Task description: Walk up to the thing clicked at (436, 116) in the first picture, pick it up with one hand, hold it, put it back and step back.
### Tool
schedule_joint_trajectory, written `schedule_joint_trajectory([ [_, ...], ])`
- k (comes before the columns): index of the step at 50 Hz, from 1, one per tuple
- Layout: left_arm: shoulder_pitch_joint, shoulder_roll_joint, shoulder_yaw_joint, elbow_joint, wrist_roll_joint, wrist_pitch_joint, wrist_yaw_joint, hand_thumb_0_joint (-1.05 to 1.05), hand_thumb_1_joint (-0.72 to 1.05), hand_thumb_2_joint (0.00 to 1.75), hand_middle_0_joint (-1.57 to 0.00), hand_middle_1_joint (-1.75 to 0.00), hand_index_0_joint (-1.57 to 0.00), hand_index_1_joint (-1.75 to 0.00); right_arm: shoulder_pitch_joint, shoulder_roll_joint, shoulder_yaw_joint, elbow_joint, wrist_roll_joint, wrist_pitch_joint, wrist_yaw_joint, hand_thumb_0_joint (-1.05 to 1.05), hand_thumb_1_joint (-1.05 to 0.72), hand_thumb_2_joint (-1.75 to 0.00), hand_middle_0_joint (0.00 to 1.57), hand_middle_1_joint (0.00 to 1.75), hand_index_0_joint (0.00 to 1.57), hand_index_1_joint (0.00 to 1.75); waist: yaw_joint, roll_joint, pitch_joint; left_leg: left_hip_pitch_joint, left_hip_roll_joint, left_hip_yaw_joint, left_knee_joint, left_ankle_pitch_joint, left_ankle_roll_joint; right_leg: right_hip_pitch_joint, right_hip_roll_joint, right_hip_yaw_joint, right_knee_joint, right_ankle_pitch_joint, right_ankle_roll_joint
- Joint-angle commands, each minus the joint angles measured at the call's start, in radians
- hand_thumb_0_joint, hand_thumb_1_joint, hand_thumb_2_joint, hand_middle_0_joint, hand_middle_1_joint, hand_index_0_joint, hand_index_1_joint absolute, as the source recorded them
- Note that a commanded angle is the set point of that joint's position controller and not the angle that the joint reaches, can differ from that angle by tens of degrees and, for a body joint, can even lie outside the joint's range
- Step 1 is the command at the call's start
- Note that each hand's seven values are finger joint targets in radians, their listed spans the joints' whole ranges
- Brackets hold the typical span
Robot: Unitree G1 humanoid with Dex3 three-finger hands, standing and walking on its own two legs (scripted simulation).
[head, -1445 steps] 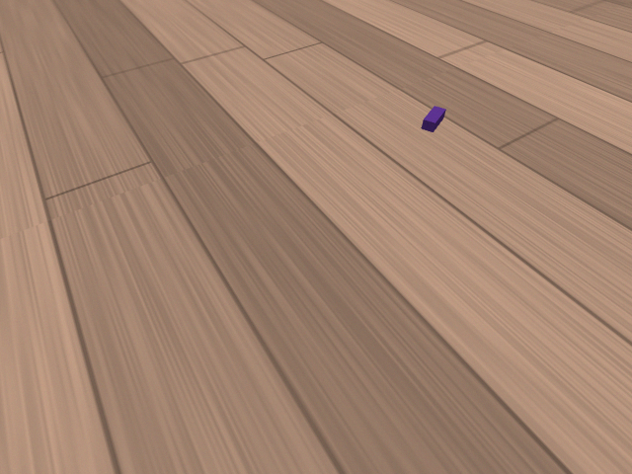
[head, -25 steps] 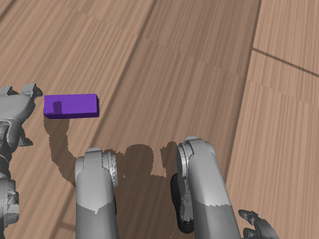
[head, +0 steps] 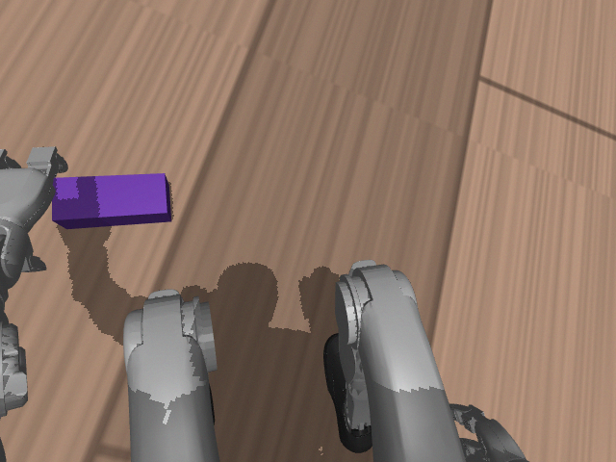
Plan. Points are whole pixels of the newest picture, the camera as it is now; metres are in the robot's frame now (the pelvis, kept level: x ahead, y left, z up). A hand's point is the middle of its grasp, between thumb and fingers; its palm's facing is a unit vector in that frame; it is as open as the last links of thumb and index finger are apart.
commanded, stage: rise first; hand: left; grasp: from above
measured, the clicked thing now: (115, 201) +0.50 +0.25 -0.30
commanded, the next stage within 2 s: approach in 0.24 s
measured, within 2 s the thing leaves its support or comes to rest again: neither
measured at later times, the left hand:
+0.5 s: hand (50, 214) +0.44 +0.30 -0.18, palm faces -0.47 -0.03 -0.88, open 14.1 cm
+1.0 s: hand (105, 174) +0.50 +0.24 -0.17, palm faces -0.46 -0.02 -0.89, open 14.0 cm
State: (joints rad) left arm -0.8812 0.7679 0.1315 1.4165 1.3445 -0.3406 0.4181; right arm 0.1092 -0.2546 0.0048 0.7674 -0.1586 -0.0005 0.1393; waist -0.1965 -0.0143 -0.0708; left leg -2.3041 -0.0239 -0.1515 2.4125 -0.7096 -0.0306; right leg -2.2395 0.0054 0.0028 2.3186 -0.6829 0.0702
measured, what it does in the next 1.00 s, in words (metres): stands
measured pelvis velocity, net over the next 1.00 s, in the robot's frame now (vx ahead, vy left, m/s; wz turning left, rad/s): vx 0.00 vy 0.00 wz -0.03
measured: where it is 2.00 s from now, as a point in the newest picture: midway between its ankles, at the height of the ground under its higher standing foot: (276, 432)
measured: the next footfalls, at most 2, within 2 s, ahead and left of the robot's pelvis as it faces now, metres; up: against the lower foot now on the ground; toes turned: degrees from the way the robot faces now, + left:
none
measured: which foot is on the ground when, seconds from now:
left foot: down 0.00-1.00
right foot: down 0.00-1.00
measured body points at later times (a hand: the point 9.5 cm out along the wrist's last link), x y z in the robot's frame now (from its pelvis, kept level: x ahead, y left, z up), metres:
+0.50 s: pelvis +0.00 +0.00 -0.01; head +0.24 +0.07 +0.37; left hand +0.46 +0.30 -0.13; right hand +0.06 -0.28 -0.11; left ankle +0.07 +0.13 -0.30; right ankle +0.10 -0.15 -0.30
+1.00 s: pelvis +0.00 +0.00 +0.00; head +0.25 +0.04 +0.37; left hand +0.52 +0.23 -0.12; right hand +0.00 -0.27 -0.11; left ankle +0.07 +0.13 -0.30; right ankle +0.10 -0.15 -0.30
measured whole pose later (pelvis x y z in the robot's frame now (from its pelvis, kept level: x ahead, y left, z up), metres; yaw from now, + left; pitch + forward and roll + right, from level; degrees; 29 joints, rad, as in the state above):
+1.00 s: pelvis +0.00 +0.00 +0.00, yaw -2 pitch +35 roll -8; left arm -1.04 0.73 0.09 1.51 1.25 -0.10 0.39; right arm 0.19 -0.28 0.10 0.71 -0.12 -0.02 0.15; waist -0.33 0.04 -0.01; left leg -2.32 0.00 -0.17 2.42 -0.71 -0.04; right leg -2.28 0.03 -0.01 2.32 -0.66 0.09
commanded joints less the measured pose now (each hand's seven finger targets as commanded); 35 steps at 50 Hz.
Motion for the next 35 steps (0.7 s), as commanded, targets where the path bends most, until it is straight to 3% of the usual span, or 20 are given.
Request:
schedule_joint_trajectory([
  [1,-0.276,0.247,0.032,-0.132,-0.018,0.017,0.05,0.0,-0.54,1.01,-0.07,-1.0,-0.07,-1.0,0.193,-0.248,-0.071,-0.015,-0.01,-0.01,-0.014,0.0,-0.91,-0.9,0.2,0.3,0.2,0.3,-0.005,0.3,-0.675,0.586,-0.009,0.114,-0.274,0.223,0.057,0.269,0.009,-0.145,-0.21,0.217,-0.088],
  [2,-0.315,0.279,0.049,-0.16,-0.022,0.017,0.054,0.0,-0.53,1.0,-0.06,-1.0,-0.07,-1.0,0.197,-0.257,-0.079,-0.013,-0.005,-0.011,-0.016,0.0,-0.9,-0.9,0.2,0.3,0.2,0.3,-0.006,0.297,-0.692,0.578,-0.007,0.114,-0.272,0.217,0.058,0.271,0.01,-0.145,-0.205,0.216,-0.09],
  [4,-0.281,0.257,0.039,-0.128,-0.024,0.028,0.052,0.0,-0.54,1.0,-0.06,-1.01,-0.07,-1.0,0.202,-0.25,-0.074,-0.014,-0.006,-0.013,-0.011,0.0,-0.91,-0.9,0.2,0.3,0.2,0.3,-0.008,0.281,-0.664,0.559,-0.009,0.117,-0.268,0.212,0.059,0.276,0.008,-0.142,-0.21,0.213,-0.091],
  [10,-0.284,0.276,0.054,-0.13,-0.032,0.034,0.05,0.0,-0.55,1.01,-0.06,-1.01,-0.06,-1.01,0.204,-0.253,-0.068,-0.015,-0.008,-0.013,-0.009,0.0,-0.91,-0.9,0.2,0.3,0.2,0.3,-0.009,0.284,-0.677,0.543,-0.009,0.121,-0.256,0.223,0.062,0.304,0.01,-0.139,-0.211,0.23,-0.088],
  [16,-0.272,0.262,0.044,-0.097,-0.033,0.033,0.047,0.0,-0.56,1.02,-0.06,-1.01,-0.06,-1.01,0.208,-0.26,-0.058,-0.016,-0.011,-0.015,-0.004,0.0,-0.91,-0.9,0.2,0.3,0.2,0.3,-0.02,0.286,-0.644,0.552,-0.007,0.108,-0.258,0.215,0.057,0.278,0.009,-0.15,-0.205,0.216,-0.088],
  [17,-0.291,0.266,0.037,-0.108,-0.031,0.031,0.045,0.0,-0.61,1.1,-0.07,-0.95,-0.02,-1.0,0.208,-0.261,-0.058,-0.012,-0.009,-0.016,-0.004,0.0,-0.91,-0.9,0.2,0.3,0.2,0.3,-0.027,0.29,-0.646,0.552,-0.007,0.107,-0.256,0.22,0.056,0.277,0.011,-0.15,-0.201,0.222,-0.09],
  [18,-0.304,0.27,0.042,-0.11,-0.034,0.029,0.047,0.0,-0.53,1.02,-0.06,-1.03,-0.07,-1.02,0.206,-0.264,-0.058,-0.014,-0.008,-0.015,-0.004,0.0,-0.91,-0.9,0.2,0.3,0.2,0.3,-0.028,0.293,-0.646,0.548,-0.007,0.106,-0.252,0.223,0.056,0.273,0.01,-0.151,-0.196,0.227,-0.089],
  [21,-0.363,0.217,-0.013,-0.097,-0.028,0.018,0.044,0.0,-0.52,0.97,-0.06,-1.05,-0.08,-1.03,0.214,-0.26,-0.053,-0.009,-0.012,-0.02,-0.001,0.0,-0.91,-0.9,0.2,0.3,0.2,0.3,-0.066,0.286,-0.623,0.518,-0.007,0.108,-0.236,0.198,0.06,0.274,0.016,-0.151,-0.206,0.219,-0.091],
  [25,-0.453,0.182,-0.046,-0.091,-0.028,0.018,0.067,0.0,-0.51,0.97,-0.06,-1.06,-0.08,-1.04,0.236,-0.27,-0.042,-0.002,-0.021,-0.031,-0.005,0.0,-0.91,-0.9,0.2,0.3,0.2,0.3,-0.104,0.305,-0.625,0.518,-0.004,0.105,-0.234,0.173,0.06,0.262,0.019,-0.162,-0.215,0.2,-0.085],
  [28,-0.538,0.13,-0.093,-0.062,-0.014,0.039,0.084,0.0,-0.51,0.98,-0.06,-1.07,-0.08,-1.04,0.25,-0.277,-0.031,0.004,-0.023,-0.039,-0.006,0.0,-0.91,-0.9,0.2,0.3,0.2,0.3,-0.146,0.321,-0.618,0.527,-0.002,0.098,-0.235,0.173,0.058,0.24,0.02,-0.173,-0.211,0.209,-0.085],
  [30,-0.582,0.171,-0.073,-0.065,-0.008,0.067,0.102,0.0,-0.52,0.98,-0.06,-1.06,-0.08,-1.04,0.255,-0.287,-0.029,0.001,-0.023,-0.043,-0.01,0.0,-0.91,-0.9,0.2,0.3,0.2,0.3,-0.137,0.356,-0.657,0.56,0.001,0.098,-0.239,0.188,0.053,0.235,0.02,-0.174,-0.205,0.22,-0.088],
  [33,-0.572,0.178,-0.067,-0.021,0.013,0.121,0.124,0.0,-0.52,0.98,-0.06,-1.05,-0.08,-1.04,0.259,-0.285,-0.016,-0.015,-0.027,-0.041,-0.01,0.0,-0.91,-0.9,0.2,0.3,0.2,0.3,-0.131,0.406,-0.679,0.571,0.0,0.105,-0.252,0.214,0.048,0.25,0.019,-0.175,-0.195,0.251,-0.092],
  [35,-0.549,0.172,-0.067,0.05,0.013,0.168,0.121,0.0,-0.53,0.99,-0.07,-1.05,-0.08,-1.03,0.252,-0.281,-0.004,-0.026,-0.025,-0.041,-0.006,0.0,-0.91,-0.9,0.2,0.3,0.2,0.3,-0.141,0.378,-0.646,0.546,-0.001,0.109,-0.248,0.22,0.05,0.247,0.019,-0.172,-0.194,0.264,-0.098],
])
